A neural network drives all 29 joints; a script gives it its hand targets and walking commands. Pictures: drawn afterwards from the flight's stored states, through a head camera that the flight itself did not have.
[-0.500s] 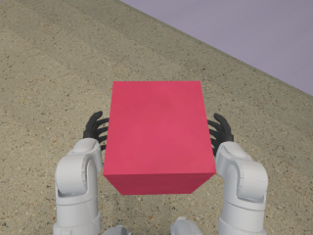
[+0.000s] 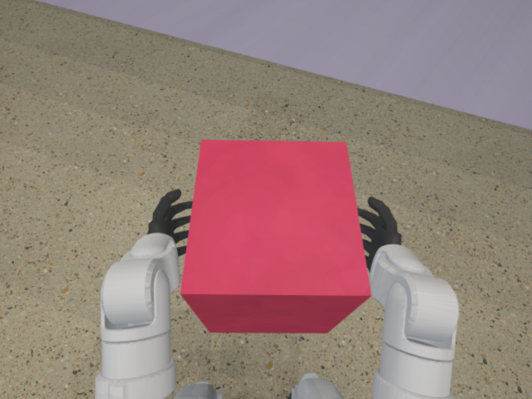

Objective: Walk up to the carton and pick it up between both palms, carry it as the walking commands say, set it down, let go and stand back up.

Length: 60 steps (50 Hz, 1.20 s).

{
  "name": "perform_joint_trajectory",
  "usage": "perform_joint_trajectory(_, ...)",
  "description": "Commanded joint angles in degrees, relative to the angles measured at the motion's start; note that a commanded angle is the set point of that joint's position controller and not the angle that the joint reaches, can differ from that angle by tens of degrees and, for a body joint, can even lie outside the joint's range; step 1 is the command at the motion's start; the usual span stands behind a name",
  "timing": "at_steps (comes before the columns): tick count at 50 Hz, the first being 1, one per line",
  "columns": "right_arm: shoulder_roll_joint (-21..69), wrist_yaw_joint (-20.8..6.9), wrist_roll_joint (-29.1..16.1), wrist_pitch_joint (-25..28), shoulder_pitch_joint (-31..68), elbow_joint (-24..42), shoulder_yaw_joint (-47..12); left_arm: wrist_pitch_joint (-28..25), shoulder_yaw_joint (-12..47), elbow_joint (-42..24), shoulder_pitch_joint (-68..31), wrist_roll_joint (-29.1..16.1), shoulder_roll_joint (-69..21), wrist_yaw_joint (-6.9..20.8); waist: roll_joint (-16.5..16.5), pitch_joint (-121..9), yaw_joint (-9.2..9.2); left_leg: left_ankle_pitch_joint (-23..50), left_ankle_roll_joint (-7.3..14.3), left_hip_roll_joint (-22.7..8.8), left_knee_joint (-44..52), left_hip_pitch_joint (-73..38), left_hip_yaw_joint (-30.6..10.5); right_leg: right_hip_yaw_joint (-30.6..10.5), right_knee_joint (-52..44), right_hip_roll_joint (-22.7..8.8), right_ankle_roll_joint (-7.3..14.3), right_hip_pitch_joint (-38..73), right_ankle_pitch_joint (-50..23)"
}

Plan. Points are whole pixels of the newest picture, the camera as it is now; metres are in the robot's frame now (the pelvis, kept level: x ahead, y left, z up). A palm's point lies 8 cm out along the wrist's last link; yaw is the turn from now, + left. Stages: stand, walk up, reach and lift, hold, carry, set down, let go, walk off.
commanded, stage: carry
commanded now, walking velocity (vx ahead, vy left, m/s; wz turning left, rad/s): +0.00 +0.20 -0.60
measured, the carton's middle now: (271, 247) +0.33 +0.00 +0.00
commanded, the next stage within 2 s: none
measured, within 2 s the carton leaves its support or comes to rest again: neither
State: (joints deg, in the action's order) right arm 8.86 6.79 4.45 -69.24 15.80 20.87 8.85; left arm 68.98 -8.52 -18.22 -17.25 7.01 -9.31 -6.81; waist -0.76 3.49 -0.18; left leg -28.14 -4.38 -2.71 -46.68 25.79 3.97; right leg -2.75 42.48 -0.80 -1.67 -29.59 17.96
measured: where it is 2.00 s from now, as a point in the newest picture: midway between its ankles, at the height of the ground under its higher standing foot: outside the picture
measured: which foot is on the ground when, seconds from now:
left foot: down 0.00-0.36, up 0.38-0.60, down 0.62-0.96, up 0.98-1.00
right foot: down 0.00-0.02, up 0.04-0.32, down 0.34-0.64, up 0.66-0.94, down 0.96-1.00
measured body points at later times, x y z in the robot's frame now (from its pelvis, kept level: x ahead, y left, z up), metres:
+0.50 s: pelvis -0.04 +0.09 +0.00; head +0.01 +0.07 +0.45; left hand +0.30 +0.13 +0.06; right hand +0.20 -0.15 +0.06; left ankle -0.04 +0.19 -0.68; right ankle -0.03 -0.04 -0.71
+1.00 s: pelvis -0.06 +0.19 +0.00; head -0.04 +0.16 +0.44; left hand +0.27 +0.14 +0.06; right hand +0.10 -0.10 +0.05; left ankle +0.00 +0.25 -0.70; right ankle -0.10 +0.10 -0.71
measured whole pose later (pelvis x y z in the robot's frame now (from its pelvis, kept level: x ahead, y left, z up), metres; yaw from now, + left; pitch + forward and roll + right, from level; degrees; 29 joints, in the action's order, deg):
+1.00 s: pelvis -0.06 +0.19 +0.00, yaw -35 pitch +2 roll +3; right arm 8.6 6.6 4.5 -69.3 14.5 17.4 8.5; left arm 69.4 -8.1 -15.4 -15.5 7.0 -8.9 -7.1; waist -1.3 2.6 -0.1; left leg -25.5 0.7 -3.4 -47.9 25.5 16.7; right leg 1.1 47.3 -1.6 0.5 -27.0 22.1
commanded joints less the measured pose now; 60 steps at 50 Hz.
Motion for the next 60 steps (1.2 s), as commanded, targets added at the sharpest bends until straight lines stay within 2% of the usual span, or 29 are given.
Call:
perform_joint_trajectory(1,55.1,-14.5,-23.4,1.5,27.1,5.5,-45.3,-1.2,43.8,-10.5,-28.7,-25.6,-51.5,14.0,5.8,-37.7,-1.15,43.8,6.7,-16.1,21.4,-33.1,-14.4,0.2,9.6,0.0,1.4,-2.9,-6.4)
perform_joint_trajectory(2,54.5,-14.8,-24.5,2.1,29.5,7.3,-45.0,-1.3,45.3,-11.0,-29.9,-26.0,-52.2,13.9,18.7,-37.5,-0.42,59.7,11.7,-24.6,18.8,-37.8,-17.6,5.8,17.0,1.2,-0.1,-12.6,20.1)
perform_joint_trajectory(5,53.9,-14.6,-24.0,2.3,30.7,9.0,-43.0,-1.6,48.4,-13.9,-35.0,-29.5,-55.0,13.5,7.8,-34.1,-0.53,68.7,12.2,-21.4,14.5,-40.8,-8.5,5.7,23.6,-1.0,1.2,-17.6,14.9)
perform_joint_trajectory(11,52.9,-14.4,-22.3,1.4,25.8,4.1,-40.6,-0.4,47.0,-11.8,-33.4,-28.6,-52.3,13.2,11.1,-33.7,-0.58,58.6,13.0,-18.0,12.5,-36.1,-1.8,8.6,13.3,-0.7,1.3,-9.8,9.6)
perform_joint_trajectory(15,53.1,-13.8,-22.5,1.9,30.0,7.4,-43.7,-0.2,43.6,-6.9,-28.9,-27.5,-52.2,14.7,8.0,-34.8,0.07,48.8,10.6,-16.7,9.4,-27.8,0.6,9.3,-4.6,-0.5,3.1,3.8,4.9)
perform_joint_trajectory(16,54.1,-13.8,-22.2,1.7,27.6,5.2,-43.7,-0.2,43.8,-6.2,-28.8,-27.3,-53.2,14.9,6.4,-36.0,0.95,49.6,8.0,-13.7,2.6,-24.4,4.5,6.3,-13.6,-1.5,4.2,10.5,-2.0)
perform_joint_trajectory(17,54.8,-13.7,-22.2,1.6,27.5,3.7,-44.1,-0.6,43.8,-7.4,-30.3,-27.6,-53.2,15.2,-2.7,-36.5,1.98,37.2,4.5,-9.7,-4.3,-9.4,4.7,-6.3,-17.2,-10.0,7.8,23.3,-16.2)
perform_joint_trajectory(18,53.6,-13.6,-22.4,1.4,27.9,6.6,-44.9,-0.5,42.5,-4.3,-25.6,-26.7,-52.4,15.4,-18.8,-37.1,0.61,0.2,0.9,-1.8,-12.3,9.5,5.0,-28.1,-14.4,-24.0,13.8,36.1,-47.8)
perform_joint_trajectory(19,53.3,-13.8,-25.0,2.0,33.7,9.5,-47.1,-1.5,40.8,-7.0,-26.7,-26.3,-50.7,15.4,-20.2,-35.4,1.39,-9.9,1.1,3.1,-16.5,14.0,-3.5,-34.4,-15.1,-22.0,17.0,35.1,-52.9)
perform_joint_trajectory(20,54.1,-13.7,-24.8,1.8,35.6,9.0,-47.0,-1.0,40.4,-5.2,-26.8,-25.1,-52.4,15.5,-13.9,-32.7,1.65,-6.5,1.0,3.0,-19.7,14.0,-5.1,-29.6,-15.7,-20.1,15.6,33.2,-48.1)
perform_joint_trajectory(22,56.7,-13.7,-23.2,1.6,27.4,2.4,-44.8,-1.2,41.4,-9.2,-31.1,-26.3,-52.5,15.4,-8.4,-31.6,1.33,-3.2,0.3,1.7,-15.4,13.1,-4.3,-22.4,-14.9,-17.3,12.0,32.0,-42.0)
perform_joint_trajectory(27,54.4,-14.1,-24.0,0.9,31.4,4.5,-45.5,-0.6,40.9,-5.5,-27.0,-24.7,-51.2,15.3,-17.8,-30.2,1.33,-4.6,-1.0,3.7,0.3,2.1,-2.7,-23.4,-16.8,-14.8,10.7,23.8,-39.4)
perform_joint_trajectory(30,55.5,-14.3,-25.2,1.2,31.8,5.1,-45.3,-1.1,41.8,-7.2,-27.0,-24.8,-51.1,14.3,-15.3,-34.1,0.42,2.8,0.6,5.0,17.9,-14.5,0.3,-16.2,-13.3,-10.3,6.5,16.8,-31.5)
perform_joint_trajectory(31,56.4,-14.7,-25.6,1.3,33.0,7.0,-45.5,-1.6,42.8,-10.2,-28.9,-25.1,-52.0,14.0,-11.9,-37.3,-0.37,10.5,2.5,-0.3,23.6,-25.0,-2.5,-11.0,-8.6,-7.2,4.1,7.9,-21.2)
perform_joint_trajectory(32,56.4,-14.5,-24.4,1.2,31.5,4.9,-45.2,-1.1,43.8,-11.0,-32.1,-26.1,-52.4,14.4,7.0,-36.8,-1.29,20.2,7.9,-15.2,26.9,-32.2,-16.9,-0.4,4.6,1.6,0.6,-5.8,1.4)
perform_joint_trajectory(33,54.5,-14.5,-24.4,1.6,31.2,5.6,-44.9,-0.6,43.4,-9.6,-31.7,-25.9,-51.4,14.4,15.6,-35.4,-1.08,30.7,14.9,-24.8,25.0,-32.9,-21.9,5.7,17.9,1.7,-0.7,-14.8,19.4)
perform_joint_trajectory(34,55.8,-14.6,-24.1,1.7,30.8,4.8,-44.6,-0.9,44.8,-11.7,-36.7,-27.6,-51.7,14.8,12.7,-33.7,-1.32,34.6,17.3,-25.8,24.4,-26.5,-19.4,5.4,28.4,-0.2,0.3,-12.3,19.2)
perform_joint_trajectory(36,54.3,-14.6,-24.5,1.9,33.6,7.2,-43.6,-0.9,46.5,-9.9,-36.5,-29.1,-54.1,14.9,7.8,-30.5,-0.66,41.8,15.6,-22.4,22.0,-28.1,-10.8,3.8,33.9,-0.8,0.8,-15.4,14.3)
perform_joint_trajectory(38,54.6,-14.7,-23.1,1.5,28.3,3.2,-41.3,-0.6,46.4,-9.5,-34.5,-28.6,-54.0,14.1,11.6,-30.2,0.02,46.9,13.2,-17.7,17.7,-30.3,-3.4,5.0,29.5,-1.4,-0.4,-15.8,10.6)
perform_joint_trajectory(45,55.2,-13.9,-22.3,1.2,28.1,1.8,-42.8,0.4,42.3,-6.1,-29.4,-27.4,-51.2,15.2,11.3,-34.4,0.31,40.5,11.7,-17.7,11.0,-23.1,-0.1,9.1,-1.9,-1.1,2.3,5.5,7.9)
perform_joint_trajectory(46,55.2,-13.7,-22.0,1.2,27.2,2.0,-43.4,0.2,42.4,-5.9,-30.1,-27.0,-52.4,15.7,5.3,-33.7,1.29,33.3,8.6,-15.0,5.3,-17.7,3.2,5.8,-12.9,-2.2,2.6,12.7,-0.3)
perform_joint_trajectory(47,54.7,-13.6,-22.0,1.3,28.9,2.3,-43.9,-0.2,42.1,-4.1,-29.7,-27.6,-53.3,16.2,-5.3,-33.8,1.95,23.5,5.0,-10.0,-2.3,-5.9,4.6,-7.9,-16.8,-10.0,5.8,22.4,-14.7)
perform_joint_trajectory(48,54.6,-13.4,-22.5,1.1,28.3,3.6,-45.0,-0.4,40.9,-3.1,-25.9,-26.2,-50.9,16.2,-22.9,-32.2,0.65,-6.1,0.9,-1.1,-10.3,12.5,4.6,-32.7,-16.9,-24.5,11.9,31.4,-39.7)
perform_joint_trajectory(49,55.8,-13.7,-24.7,1.7,34.6,6.1,-46.5,-1.1,40.7,-5.8,-29.6,-26.1,-51.2,16.2,-18.8,-30.2,1.01,-9.3,0.9,1.9,-17.1,15.6,-3.9,-36.3,-18.9,-24.1,15.2,28.2,-36.3)
perform_joint_trajectory(51,56.0,-13.3,-25.7,2.3,38.7,8.6,-47.7,-1.5,41.3,-9.2,-34.1,-27.2,-51.6,16.3,-10.1,-29.7,1.32,-1.8,0.2,1.7,-22.1,17.2,-5.8,-28.0,-17.6,-19.6,12.6,29.0,-30.8)
perform_joint_trajectory(54,56.3,-12.9,-25.5,1.8,36.3,6.5,-46.9,-1.1,39.7,-6.5,-30.8,-27.0,-51.5,16.2,-11.9,-29.8,0.98,-0.3,-1.0,0.2,-16.9,14.3,-3.8,-21.0,-13.8,-16.0,9.7,28.4,-41.2)
perform_joint_trajectory(56,55.6,-12.9,-25.8,1.5,36.4,6.7,-47.3,-1.0,38.3,-5.8,-28.4,-25.7,-49.9,16.0,-14.9,-29.2,1.17,-2.9,-1.8,2.2,-14.4,11.4,-3.5,-25.0,-15.7,-15.4,10.1,27.6,-41.4)
perform_joint_trajectory(57,55.4,-12.9,-26.0,1.0,37.5,6.4,-46.9,-0.8,38.0,-5.7,-29.5,-25.2,-49.7,15.9,-14.6,-28.4,1.4,-3.5,-1.4,2.8,-11.3,9.0,-3.5,-27.1,-18.0,-15.5,10.5,24.5,-33.2)
perform_joint_trajectory(60,56.0,-13.0,-25.7,0.7,33.8,4.7,-46.7,-0.7,39.3,-8.9,-30.8,-25.7,-48.1,15.6,-16.8,-29.7,1.21,-0.9,-1.0,3.5,-3.6,3.3,-2.8,-24.5,-17.6,-14.4,9.6,22.1,-31.4)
